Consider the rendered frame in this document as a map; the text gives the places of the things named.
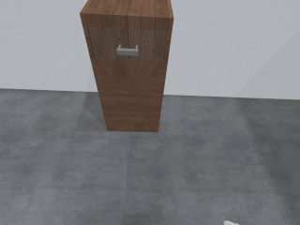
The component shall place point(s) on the drawer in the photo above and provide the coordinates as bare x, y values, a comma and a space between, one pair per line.
105, 41

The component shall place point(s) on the cabinet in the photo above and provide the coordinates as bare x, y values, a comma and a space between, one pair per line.
130, 91

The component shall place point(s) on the handle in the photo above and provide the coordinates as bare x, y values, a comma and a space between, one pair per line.
127, 51

